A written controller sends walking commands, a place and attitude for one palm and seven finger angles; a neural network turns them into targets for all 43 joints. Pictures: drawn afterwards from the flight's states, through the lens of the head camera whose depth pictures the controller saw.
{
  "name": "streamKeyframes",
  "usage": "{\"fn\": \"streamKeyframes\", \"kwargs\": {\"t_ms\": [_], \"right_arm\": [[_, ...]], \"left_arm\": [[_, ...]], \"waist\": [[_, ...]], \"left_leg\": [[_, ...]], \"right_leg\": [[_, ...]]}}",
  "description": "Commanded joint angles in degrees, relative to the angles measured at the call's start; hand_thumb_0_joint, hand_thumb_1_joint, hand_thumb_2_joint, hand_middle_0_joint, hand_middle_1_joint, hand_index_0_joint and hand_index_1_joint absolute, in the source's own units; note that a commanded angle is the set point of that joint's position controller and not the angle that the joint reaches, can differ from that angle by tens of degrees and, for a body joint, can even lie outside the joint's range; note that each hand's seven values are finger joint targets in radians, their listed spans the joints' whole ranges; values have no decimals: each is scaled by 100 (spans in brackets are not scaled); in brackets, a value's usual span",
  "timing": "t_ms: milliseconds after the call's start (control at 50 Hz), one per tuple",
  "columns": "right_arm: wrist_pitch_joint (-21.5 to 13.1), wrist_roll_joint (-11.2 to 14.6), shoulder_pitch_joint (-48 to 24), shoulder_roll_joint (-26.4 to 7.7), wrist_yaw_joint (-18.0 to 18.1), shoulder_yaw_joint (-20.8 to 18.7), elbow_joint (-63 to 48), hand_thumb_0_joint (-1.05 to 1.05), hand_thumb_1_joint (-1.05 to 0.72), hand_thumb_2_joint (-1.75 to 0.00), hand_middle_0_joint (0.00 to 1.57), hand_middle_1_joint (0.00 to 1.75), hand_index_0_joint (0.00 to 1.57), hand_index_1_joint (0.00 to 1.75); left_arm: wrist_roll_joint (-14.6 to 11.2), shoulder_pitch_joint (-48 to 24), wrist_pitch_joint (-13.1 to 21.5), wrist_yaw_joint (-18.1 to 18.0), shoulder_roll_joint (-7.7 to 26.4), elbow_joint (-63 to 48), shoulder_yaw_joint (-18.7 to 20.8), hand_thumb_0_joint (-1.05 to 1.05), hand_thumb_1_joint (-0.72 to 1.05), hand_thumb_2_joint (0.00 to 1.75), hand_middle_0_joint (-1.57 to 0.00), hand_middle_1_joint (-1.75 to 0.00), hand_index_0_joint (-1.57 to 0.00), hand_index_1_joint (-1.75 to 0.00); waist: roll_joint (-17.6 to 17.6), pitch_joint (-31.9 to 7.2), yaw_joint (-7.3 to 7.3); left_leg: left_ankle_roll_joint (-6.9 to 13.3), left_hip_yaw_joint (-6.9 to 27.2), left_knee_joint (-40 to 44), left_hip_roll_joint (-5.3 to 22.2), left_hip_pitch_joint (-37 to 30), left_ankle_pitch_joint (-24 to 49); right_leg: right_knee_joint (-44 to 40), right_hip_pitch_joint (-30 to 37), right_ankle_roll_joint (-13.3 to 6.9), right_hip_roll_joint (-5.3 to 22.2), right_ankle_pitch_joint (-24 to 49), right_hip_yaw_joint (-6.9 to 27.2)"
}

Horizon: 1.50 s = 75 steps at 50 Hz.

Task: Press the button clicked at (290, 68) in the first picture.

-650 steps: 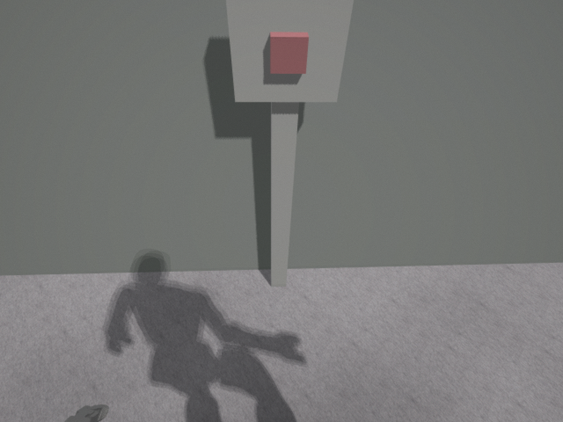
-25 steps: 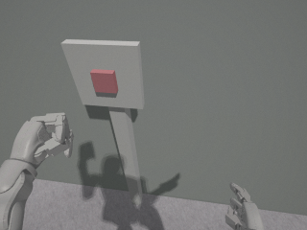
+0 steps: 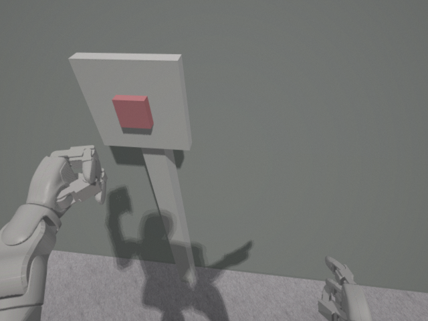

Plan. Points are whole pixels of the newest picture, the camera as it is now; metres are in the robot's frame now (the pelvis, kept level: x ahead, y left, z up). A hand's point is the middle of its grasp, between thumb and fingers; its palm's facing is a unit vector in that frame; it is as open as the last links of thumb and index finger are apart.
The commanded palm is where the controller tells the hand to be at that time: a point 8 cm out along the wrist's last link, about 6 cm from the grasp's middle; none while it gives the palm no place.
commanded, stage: aim a knuckle at the button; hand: left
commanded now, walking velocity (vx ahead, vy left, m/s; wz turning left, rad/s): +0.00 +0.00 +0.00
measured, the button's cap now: (134, 111) +0.46 +0.21 +0.20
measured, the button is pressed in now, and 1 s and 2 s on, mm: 0 0 0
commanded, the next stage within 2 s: press the button with the knuckle in 1.54 s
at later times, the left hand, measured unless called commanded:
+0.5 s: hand (125, 164) +0.33 +0.19 +0.17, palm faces -0.02 -1.00 -0.05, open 3.1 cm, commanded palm +0.30 +0.24 +0.17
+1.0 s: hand (140, 149) +0.37 +0.18 +0.17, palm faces -0.01 -1.00 -0.04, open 3.1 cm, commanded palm +0.34 +0.23 +0.17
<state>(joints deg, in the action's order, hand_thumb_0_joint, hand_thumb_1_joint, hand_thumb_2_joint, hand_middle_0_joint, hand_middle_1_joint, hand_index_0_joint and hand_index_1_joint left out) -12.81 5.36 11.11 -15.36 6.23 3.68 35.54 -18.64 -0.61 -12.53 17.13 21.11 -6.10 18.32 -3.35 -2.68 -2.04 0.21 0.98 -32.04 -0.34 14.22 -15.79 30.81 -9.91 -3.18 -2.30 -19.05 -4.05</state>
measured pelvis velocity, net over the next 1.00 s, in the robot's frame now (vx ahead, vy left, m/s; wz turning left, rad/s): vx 0.01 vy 0.01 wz -0.04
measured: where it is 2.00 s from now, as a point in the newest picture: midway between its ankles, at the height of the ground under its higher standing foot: outside the picture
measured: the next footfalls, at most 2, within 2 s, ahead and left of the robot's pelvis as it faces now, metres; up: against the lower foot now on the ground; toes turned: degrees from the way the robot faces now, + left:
none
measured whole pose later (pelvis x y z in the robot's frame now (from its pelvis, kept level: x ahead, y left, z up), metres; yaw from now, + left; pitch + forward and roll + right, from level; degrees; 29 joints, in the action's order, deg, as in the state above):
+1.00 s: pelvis +0.01 +0.01 +0.01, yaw -2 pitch +0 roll +0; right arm -4.2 4.5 13.6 -14.5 4.3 2.6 35.5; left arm -13.0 -17.8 -7.5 8.6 17.0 13.9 12.5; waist -2.2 -2.5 0.8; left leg 1.0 -1.4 -28.1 -0.6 13.4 -14.6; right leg 28.0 -10.3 -2.5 -1.9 -17.6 -1.7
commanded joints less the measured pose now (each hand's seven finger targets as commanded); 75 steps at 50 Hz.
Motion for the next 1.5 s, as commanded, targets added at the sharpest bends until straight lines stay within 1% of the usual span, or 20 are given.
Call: {"fn": "streamKeyframes", "kwargs": {"t_ms": [0, 60, 100, 240, 280, 440, 480, 540, 580, 620, 680, 800, 820, 940, 1040, 1100, 1240, 1360, 1460, 1480], "right_arm": [[-326, -48, -892, -565, -13, -203, -1001, 0, -90, -90, 20, 30, 20, 30], [-269, -38, -890, -534, -34, -209, -1047, 0, -90, -90, 20, 30, 20, 30], [-278, -65, -837, -549, -51, -234, -1045, 0, -90, -90, 20, 30, 20, 30], [-163, -80, -779, -530, -80, -239, -1003, 0, -90, -90, 20, 30, 20, 30], [-114, -98, -751, -554, -76, -244, -958, 0, -90, -90, 20, 30, 20, 30], [91, -127, -755, -513, -131, -247, -964, 0, -90, -90, 20, 30, 20, 30], [163, -114, -725, -535, -136, -243, -910, 0, -90, -90, 20, 30, 20, 30], [246, -112, -741, -506, -141, -232, -935, 0, -90, -90, 20, 30, 20, 30], [272, -123, -708, -516, -144, -249, -928, 0, -90, -90, 20, 30, 20, 30], [346, -139, -662, -550, -125, -265, -871, 0, -90, -90, 20, 30, 20, 30], [396, -130, -656, -528, -145, -262, -871, 0, -90, -90, 20, 30, 20, 30], [528, -123, -556, -567, -134, -275, -820, 0, -90, -90, 20, 30, 20, 30], [551, -123, -529, -584, -127, -297, -819, 0, -90, -90, 20, 30, 20, 30], [520, -109, -533, -568, -203, -329, -979, 0, -90, -90, 20, 30, 20, 30], [540, -85, -522, -613, -168, -357, -971, 0, -90, -90, 20, 30, 20, 30], [515, -71, -567, -579, -157, -345, -971, 0, -90, -90, 20, 30, 20, 30], [483, -66, -558, -584, -81, -312, -833, 0, -90, -90, 20, 30, 20, 30], [555, -71, -565, -587, -91, -291, -858, 0, -90, -90, 20, 30, 20, 30], [537, -85, -569, -545, -154, -298, -969, 0, -90, -90, 20, 30, 20, 30], [540, -84, -538, -561, -165, -299, -945, 0, -90, -90, 20, 30, 20, 30]], "left_arm": [[-85, -1632, 391, -101, 1210, -998, 553, 0, 90, 90, -130, -150, -130, -150], [-2, -1807, 389, -178, 1061, -1073, 374, 0, 90, 90, -130, -150, -130, -150], [0, -1798, 431, -251, 994, -1057, 340, 0, 90, 90, -130, -150, -130, -150], [164, -2171, 460, -446, 713, -1111, -47, 0, 90, 90, -130, -150, -130, -150], [187, -2202, 419, -528, 739, -850, -11, 0, 90, 90, -130, -150, -130, -150], [338, -2592, 456, -729, 563, -760, -202, 0, 90, 90, -130, -150, -130, -150], [358, -2660, 422, -768, 581, -430, -202, 0, 90, 90, -130, -150, -130, -150], [429, -3106, 431, -819, 345, -373, -495, 0, 90, 90, -130, -150, -130, -150], [433, -3173, 459, -871, 294, -270, -523, 0, 90, 90, -130, -150, -130, -150], [454, -3387, 485, -918, 577, -10, -275, 0, 90, 90, -130, -150, -130, -150], [514, -3617, 589, -935, 362, 89, -515, 0, 90, 90, -130, -150, -130, -150], [518, -4117, 712, -974, 554, 758, -371, 0, 90, 90, -130, -150, -130, -150], [527, -4018, 736, -980, 813, 894, -120, 0, 90, 90, -130, -150, -130, -150], [447, -3465, 935, -820, 656, 619, -160, 0, 90, 90, -130, -150, -130, -150], [402, -3459, 821, -790, 830, 609, 0, 0, 90, 90, -130, -150, -130, -150], [429, -3641, 879, -786, 635, 336, -262, 0, 90, 90, -130, -150, -130, -150], [429, -4108, 927, -781, 556, 666, -440, 0, 90, 90, -130, -150, -130, -150], [454, -4068, 843, -829, 769, 1084, -200, 0, 90, 90, -130, -150, -130, -150], [479, -3921, 963, -842, 517, 826, -377, 0, 90, 90, -130, -150, -130, -150], [462, -3919, 965, -844, 425, 876, -458, 0, 90, 90, -130, -150, -130, -150]], "waist": [[329, -793, -26], [-29, -865, -2], [306, -950, -2], [-27, -1000, 74], [343, -924, 73], [104, -1235, 91], [323, -1019, 107], [62, -979, 181], [240, -1080, 175], [355, -1113, 183], [227, -1181, 214], [321, -1147, 251], [275, -1255, 193], [228, -1480, 79], [409, -1218, 131], [127, -1210, 209], [233, -1042, 330], [333, -1123, 235], [100, -1331, 173], [367, -1306, 202]], "left_leg": [[254, 112, 256, -50, -591, 1003], [245, 59, 306, -49, -769, 1158], [254, 98, 297, -24, -779, 1268], [214, 107, 376, 2, -987, 1441], [222, 128, 389, 19, -868, 1390], [180, 98, 433, 33, -1114, 1779], [187, 97, 445, 43, -957, 1672], [166, 112, 485, 37, -1062, 1606], [187, 128, 459, 36, -1052, 1624], [193, 93, 486, 27, -1034, 1534], [193, 87, 470, 33, -1104, 1646], [223, 33, 507, 9, -955, 1424], [221, 7, 491, 1, -938, 1462], [230, -68, 488, -9, -963, 1855], [259, -94, 526, -13, -811, 1540], [255, -90, 509, -2, -944, 1530], [268, -12, 531, -11, -962, 1118], [260, -33, 529, -24, -811, 1154], [240, -8, 491, -8, -1019, 1482], [249, 9, 483, 8, -977, 1511]], "right_leg": [[-605, -267, 382, 367, 1604, 435], [-530, -350, 317, 314, 1691, 309], [-497, -295, 318, 295, 1849, 269], [-450, -385, 236, 256, 1857, 191], [-489, -371, 243, 235, 1794, 180], [-437, -195, 189, 247, 2084, 180], [-501, -224, 189, 230, 2013, 186], [-505, -342, 172, 242, 1880, 181], [-525, -298, 173, 226, 1897, 193], [-556, -254, 184, 234, 1874, 225], [-542, -258, 164, 231, 1932, 229], [-632, -218, 179, 248, 1844, 308], [-626, -123, 178, 252, 1927, 346], [-532, 186, 193, 262, 2576, 336], [-640, 57, 242, 259, 2331, 372], [-647, -75, 223, 255, 2190, 359], [-741, -335, 225, 243, 1651, 379], [-716, -181, 228, 269, 1754, 400], [-604, -121, 178, 254, 2045, 338], [-602, -112, 186, 238, 2081, 312]]}}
